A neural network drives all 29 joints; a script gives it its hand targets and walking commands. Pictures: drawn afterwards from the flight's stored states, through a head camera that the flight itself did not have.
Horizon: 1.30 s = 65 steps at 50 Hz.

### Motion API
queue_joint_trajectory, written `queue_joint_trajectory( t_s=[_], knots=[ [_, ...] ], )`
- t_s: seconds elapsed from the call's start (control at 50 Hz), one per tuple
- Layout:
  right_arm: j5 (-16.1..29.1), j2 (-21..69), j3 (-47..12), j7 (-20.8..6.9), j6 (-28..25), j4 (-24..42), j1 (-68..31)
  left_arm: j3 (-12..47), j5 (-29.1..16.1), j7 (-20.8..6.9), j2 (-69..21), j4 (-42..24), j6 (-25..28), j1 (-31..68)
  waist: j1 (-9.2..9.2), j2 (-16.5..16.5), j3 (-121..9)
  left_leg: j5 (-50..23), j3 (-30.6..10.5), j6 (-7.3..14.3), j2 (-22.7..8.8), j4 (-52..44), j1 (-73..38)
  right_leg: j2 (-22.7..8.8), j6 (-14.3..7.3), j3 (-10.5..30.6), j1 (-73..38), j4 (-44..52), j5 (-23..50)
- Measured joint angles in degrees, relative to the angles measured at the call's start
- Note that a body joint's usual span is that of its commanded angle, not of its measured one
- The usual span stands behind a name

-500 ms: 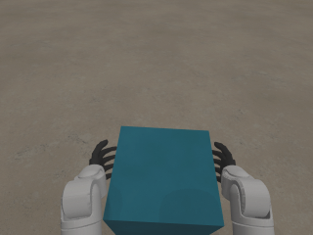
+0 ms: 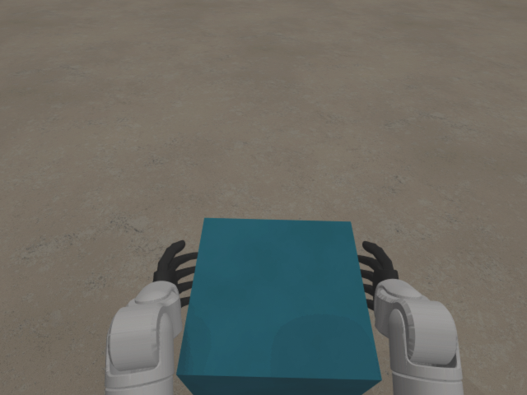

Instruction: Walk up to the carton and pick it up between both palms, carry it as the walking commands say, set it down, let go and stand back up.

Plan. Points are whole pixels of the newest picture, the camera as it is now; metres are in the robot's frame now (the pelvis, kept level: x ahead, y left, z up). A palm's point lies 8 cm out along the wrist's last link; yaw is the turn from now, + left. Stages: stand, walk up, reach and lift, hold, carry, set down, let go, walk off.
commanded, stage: carry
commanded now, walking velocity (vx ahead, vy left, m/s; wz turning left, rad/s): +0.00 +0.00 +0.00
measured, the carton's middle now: (274, 321) +0.26 +0.01 +0.01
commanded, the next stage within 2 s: none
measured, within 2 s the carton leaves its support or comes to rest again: neither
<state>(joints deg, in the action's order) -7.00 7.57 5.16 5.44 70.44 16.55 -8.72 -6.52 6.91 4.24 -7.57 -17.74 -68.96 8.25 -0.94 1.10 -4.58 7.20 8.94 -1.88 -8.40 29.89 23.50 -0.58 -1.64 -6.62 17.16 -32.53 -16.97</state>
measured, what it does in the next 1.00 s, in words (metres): stands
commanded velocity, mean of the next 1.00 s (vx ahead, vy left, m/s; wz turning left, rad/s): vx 0.00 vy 0.00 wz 0.00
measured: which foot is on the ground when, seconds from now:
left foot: down 0.00-1.00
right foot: down 0.00-1.00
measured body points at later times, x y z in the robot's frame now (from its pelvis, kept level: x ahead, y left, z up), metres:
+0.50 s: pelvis +0.01 +0.03 +0.00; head -0.01 +0.04 +0.45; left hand +0.28 +0.19 +0.07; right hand +0.28 -0.11 +0.07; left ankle +0.08 +0.15 -0.73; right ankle +0.00 -0.10 -0.73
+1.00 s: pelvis +0.01 +0.03 +0.00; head +0.00 +0.04 +0.45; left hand +0.29 +0.18 +0.06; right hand +0.29 -0.12 +0.06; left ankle +0.08 +0.15 -0.73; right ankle +0.00 -0.10 -0.73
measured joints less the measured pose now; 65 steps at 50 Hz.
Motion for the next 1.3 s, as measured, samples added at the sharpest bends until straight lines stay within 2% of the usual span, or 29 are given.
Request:
queue_joint_trajectory(
  t_s=[0.08,0.32,0.58,0.76,0.82,0.88,0.96,1.14,1.3],
  knots=[
    [0.2,0.0,0.1,-0.2,-0.8,-0.1,0.2,0.1,-0.1,0.3,0.0,-0.2,0.2,0.2,-0.22,0.1,0.4,0.4,0.4,0.4,0.2,0.4,0.2,-0.3,0.5,0.4,0.2,0.0,0.0],
    [0.2,-0.1,0.5,-0.4,-2.4,-0.7,1.1,0.6,0.2,0.3,0.0,1.1,1.3,0.5,0.71,0.4,-0.6,1.1,1.2,1.8,1.5,0.1,-0.4,-1.6,2.1,1.0,-0.7,1.2,0.4],
    [-0.3,0.0,0.6,-0.8,-4.1,-2.7,0.4,0.1,0.4,0.2,-0.1,2.7,2.8,1.0,0.01,-0.1,-0.6,0.6,1.8,2.9,2.6,-0.9,-0.3,-2.6,3.0,1.3,-0.5,2.0,1.0],
    [-0.4,-0.1,0.6,-0.9,-5.1,-2.9,0.8,0.4,0.3,0.2,-0.1,3.1,4.0,0.6,0.35,-0.2,-0.8,0.4,1.8,2.9,3.0,-1.6,-0.6,-2.9,3.1,1.3,-0.6,2.1,0.9],
    [-1.3,0.0,1.1,-1.5,-6.7,-5.8,0.4,0.2,1.2,-0.3,-0.1,6.2,5.6,1.1,0.50,-0.3,-1.4,0.5,1.6,2.8,3.0,-1.6,-0.7,-2.9,3.0,1.1,-0.8,2.2,0.8],
    [-1.1,-0.1,0.8,-1.5,-7.0,-5.4,1.0,0.5,1.1,-0.2,-0.1,5.7,5.9,0.5,0.60,-0.3,-1.1,0.7,1.5,2.7,2.9,-1.4,-0.9,-2.8,3.0,1.0,-1.0,1.9,0.5],
    [-1.5,-0.1,1.2,-1.6,-9.2,-7.8,0.7,0.4,1.7,-0.4,-0.1,8.2,8.1,0.8,0.72,-0.3,-0.7,0.8,1.3,2.4,2.7,-1.1,-0.9,-2.6,2.8,0.8,-1.1,1.8,0.4],
    [-0.8,-0.1,0.6,-1.4,-10.5,-6.2,1.5,0.8,1.3,-0.4,0.0,6.2,9.3,-0.3,0.77,-0.3,0.4,1.0,0.9,2.1,2.3,-0.5,-0.7,-2.3,2.4,0.5,-1.2,1.6,0.2],
    [-2.2,-0.1,1.2,-2.3,-14.2,-11.8,1.5,0.8,2.8,-1.1,0.0,11.7,13.2,-0.5,0.83,-0.4,-0.8,1.4,0.7,1.9,2.2,-0.4,-1.0,-2.2,2.3,0.4,-1.6,1.6,-0.2]
  ],
)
